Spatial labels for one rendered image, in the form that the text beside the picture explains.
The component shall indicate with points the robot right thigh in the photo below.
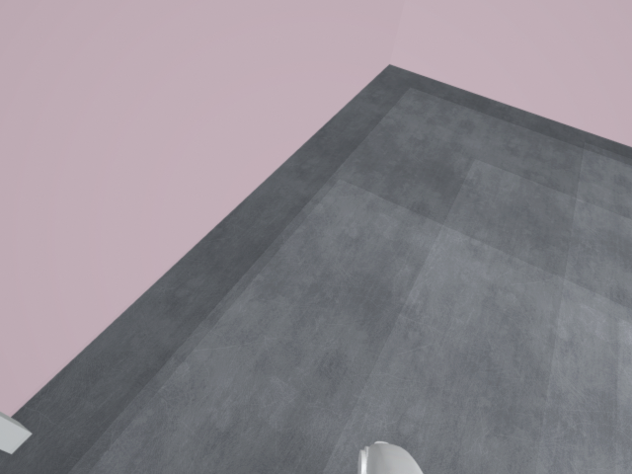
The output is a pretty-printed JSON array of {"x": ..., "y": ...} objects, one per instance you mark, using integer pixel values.
[{"x": 385, "y": 458}]

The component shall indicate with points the panel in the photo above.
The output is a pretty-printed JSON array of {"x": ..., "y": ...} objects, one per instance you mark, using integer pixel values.
[{"x": 12, "y": 433}]

